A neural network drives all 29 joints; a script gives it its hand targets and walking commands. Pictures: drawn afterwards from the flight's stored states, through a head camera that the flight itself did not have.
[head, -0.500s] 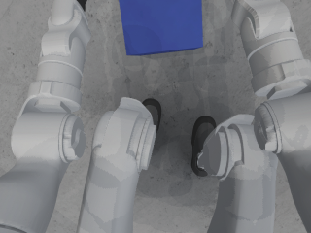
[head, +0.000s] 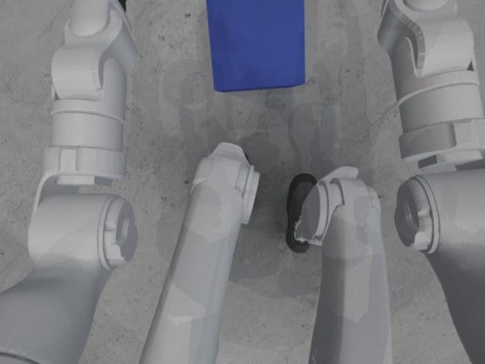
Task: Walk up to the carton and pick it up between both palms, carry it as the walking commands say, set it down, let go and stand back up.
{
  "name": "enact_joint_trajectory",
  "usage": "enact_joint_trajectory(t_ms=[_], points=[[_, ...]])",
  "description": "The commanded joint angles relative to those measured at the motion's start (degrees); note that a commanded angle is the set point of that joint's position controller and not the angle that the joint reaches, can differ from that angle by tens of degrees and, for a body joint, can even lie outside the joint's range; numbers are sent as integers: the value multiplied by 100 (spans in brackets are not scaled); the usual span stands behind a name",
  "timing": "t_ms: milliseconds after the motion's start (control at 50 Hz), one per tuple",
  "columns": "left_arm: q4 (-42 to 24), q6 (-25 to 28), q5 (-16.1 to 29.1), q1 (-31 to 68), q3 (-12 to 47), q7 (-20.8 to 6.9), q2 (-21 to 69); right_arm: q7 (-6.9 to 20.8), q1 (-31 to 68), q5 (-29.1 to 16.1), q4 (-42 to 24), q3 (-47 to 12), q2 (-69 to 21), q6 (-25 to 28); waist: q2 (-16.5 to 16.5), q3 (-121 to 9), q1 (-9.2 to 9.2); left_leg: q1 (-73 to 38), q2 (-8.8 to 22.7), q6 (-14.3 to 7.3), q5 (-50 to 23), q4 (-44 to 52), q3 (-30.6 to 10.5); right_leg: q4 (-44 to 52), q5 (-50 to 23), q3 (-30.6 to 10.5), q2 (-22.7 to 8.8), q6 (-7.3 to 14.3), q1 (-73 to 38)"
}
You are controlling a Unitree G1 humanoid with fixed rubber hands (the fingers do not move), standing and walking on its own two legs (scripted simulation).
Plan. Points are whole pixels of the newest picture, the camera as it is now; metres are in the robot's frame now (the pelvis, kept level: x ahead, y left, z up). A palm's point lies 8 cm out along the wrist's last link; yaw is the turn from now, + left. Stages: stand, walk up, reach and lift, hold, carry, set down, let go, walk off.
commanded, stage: set down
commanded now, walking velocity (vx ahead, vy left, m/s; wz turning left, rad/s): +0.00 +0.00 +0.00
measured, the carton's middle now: (254, 30) +0.53 +0.09 -0.40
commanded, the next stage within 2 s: let go in 0.74 s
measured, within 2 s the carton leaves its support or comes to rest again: neither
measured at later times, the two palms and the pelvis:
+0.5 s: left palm out of the picture +0.48 +0.26 +0.00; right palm out of the picture +0.56 -0.05 +0.00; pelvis +0.01 -0.01 +0.12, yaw +2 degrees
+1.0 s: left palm out of the picture +0.45 +0.25 +0.08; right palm out of the picture +0.52 -0.09 +0.08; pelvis +0.07 +0.01 +0.21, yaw +0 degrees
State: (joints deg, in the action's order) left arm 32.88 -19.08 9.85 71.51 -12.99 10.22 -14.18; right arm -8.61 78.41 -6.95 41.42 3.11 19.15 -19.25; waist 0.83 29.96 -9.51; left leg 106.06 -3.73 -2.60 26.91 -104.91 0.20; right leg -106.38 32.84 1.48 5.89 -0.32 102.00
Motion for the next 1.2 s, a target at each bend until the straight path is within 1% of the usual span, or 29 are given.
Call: enact_joint_trajectory(t_ms=[0, 80, 240, 280, 360, 440, 500, 560, 580, 620, 640, 680, 720, 740, 780, 840, 880, 940, 980, 1000, 1060, 1140, 1160, 1180], points=[[-1022, 121, -154, 1312, -236, -24, -774, 17, 2103, 17, -1223, 47, 452, 94, 279, -12036, -480, -5846, -73, 482, -2518, 1463, -204, 1202, -961, -94, 236, 31, -2771], [-1145, 64, -164, 1413, -253, -53, -803, -22, 2061, 63, -1224, 160, 472, 14, 241, -12038, -430, -5990, -84, 485, -2367, 1787, -182, 1530, -912, -142, 222, 42, -3143], [-1432, -114, -14, 1427, -49, -109, -677, -101, 1845, 187, -1273, 350, 482, -134, -4, -12299, -138, -6727, -62, 546, -2349, 2443, -203, 2279, -1000, -232, 174, 97, -3884], [-1458, -163, -1, 1332, -24, -123, -648, -99, 1766, 218, -1331, 371, 463, -167, -16, -12322, -103, -6887, -53, 554, -2405, 2631, -196, 2493, -1063, -252, 162, 102, -4110], [-1513, -218, -24, 1125, -50, -137, -628, -81, 1617, 260, -1514, 398, 424, -201, 24, -12384, -114, -7235, -35, 563, -2640, 3021, -176, 2928, -1277, -303, 143, 100, -4629], [-1614, -203, -87, 976, -117, -143, -618, -62, 1496, 272, -1685, 387, 352, -192, 64, -12337, -203, -7573, -9, 566, -2983, 3423, -151, 3367, -1539, -371, 130, 86, -5100], [-1562, -155, -133, 879, -134, -153, -554, -36, 1373, 293, -1631, 355, 258, -153, 77, -12111, -249, -7793, 19, 567, -3169, 3751, -159, 3719, -1667, -424, 115, 76, -5321], [-1331, -63, -190, 741, -133, -181, -422, 3, 1213, 363, -1380, 331, 117, -65, 92, -11695, -256, -7944, 63, 574, -3273, 4095, -200, 4079, -1717, -460, 93, 63, -5408], [-834, 1, -259, 648, -181, -216, -342, 33, 1069, 450, -876, 369, 22, -13, 97, -10953, -236, -7656, 109, 577, -3092, 4193, -230, 4192, -1503, -473, 47, 66, -5092], [-155, 217, -462, 488, -299, -303, -189, 113, 839, 629, -229, 540, -71, 194, 129, -9926, -153, -7303, 166, 568, -2828, 4365, -297, 4393, -1263, -476, -7, 77, -4702], [-7, 356, -534, 441, -330, -346, -141, 137, 760, 703, -131, 626, -114, 334, 151, -9691, -103, -7297, 171, 562, -2911, 4423, -326, 4466, -1359, -451, -6, 74, -4647], [66, 656, -654, 430, -406, -403, -65, 134, 723, 852, -119, 719, -221, 613, 133, -9406, -120, -7408, 174, 574, -3298, 4506, -338, 4568, -1632, -428, 20, 65, -4469], [212, 910, -896, 248, -509, -476, 17, 107, 439, 1050, 34, 801, -363, 800, 90, -8926, -138, -7388, 200, 588, -3268, 4632, -337, 4727, -1607, -468, -3, 50, -4105], [236, 998, -1045, 18, -551, -529, 10, 74, 160, 1184, 51, 861, -445, 849, 70, -8818, -113, -7373, 190, 581, -3214, 4686, -304, 4798, -1677, -484, -13, 35, -4089], [192, 1088, -1278, -543, -533, -672, -68, -7, -420, 1398, -62, 911, -651, 859, 48, -8820, -84, -7476, 170, 548, -3100, 4881, -262, 4986, -1835, -528, -28, -3, -4400], [-89, 1100, -1339, -1265, -415, -951, -220, -141, -1141, 1610, -550, 895, -896, 784, 72, -9063, -20, -7799, 156, 482, -3175, 5120, -227, 5252, -2101, -574, -39, -39, -5090], [-463, 1097, -1339, -1902, -271, -1093, -244, -225, -1768, 1680, -983, 848, -1046, 769, 27, -9306, 4, -8267, 139, 426, -3493, 5262, -262, 5388, -2367, -584, -16, -32, -5486], [-1238, 1129, -1287, -2786, -101, -1273, -352, -333, -2559, 1564, -1860, 637, -1213, 823, -28, -9384, 28, -9019, 157, 290, -4170, 5447, -407, 5599, -2735, -649, 21, -3, -5802], [-1521, 1157, -1217, -3291, -29, -1390, -433, -344, -2957, 1402, -2274, 446, -1321, 882, -24, -9047, 55, -9378, 203, 193, -4496, 5570, -528, 5767, -2794, -662, 16, 7, -5749], [-1541, 1175, -1189, -3556, 12, -1449, -444, -321, -3163, 1321, -2402, 366, -1369, 920, -44, -8814, 70, -9524, 227, 162, -4636, 5624, -585, 5854, -2790, -655, 6, 4, -5664], [-1404, 1275, -1119, -4350, 133, -1569, -358, -183, -3910, 1164, -2457, 263, -1366, 1080, -162, -8105, 118, -10023, 312, 187, -5099, 5808, -760, 6140, -2630, -582, -24, -21, -5236], [-1287, 1529, -1006, -5461, 390, -1607, -123, 14, -5138, 1110, -2280, 275, -1294, 1367, -288, -7574, 279, -11060, 464, 332, -6054, 5997, -960, 6620, -2623, -475, -29, -60, -4798], [-1218, 1593, -983, -5872, 464, -1611, -43, 75, -5566, 1139, -2165, 250, -1255, 1440, -314, -7481, 303, -11184, 513, 380, -5963, 6093, -1009, 6730, -2596, -474, -52, -55, -4916], [-1182, 1643, -950, -6118, 552, -1610, -17, 125, -5858, 1161, -2072, 245, -1220, 1498, -290, -7335, 353, -11323, 541, 387, -6046, 6143, -1038, 6830, -2543, -460, -48, -41, -4865]])
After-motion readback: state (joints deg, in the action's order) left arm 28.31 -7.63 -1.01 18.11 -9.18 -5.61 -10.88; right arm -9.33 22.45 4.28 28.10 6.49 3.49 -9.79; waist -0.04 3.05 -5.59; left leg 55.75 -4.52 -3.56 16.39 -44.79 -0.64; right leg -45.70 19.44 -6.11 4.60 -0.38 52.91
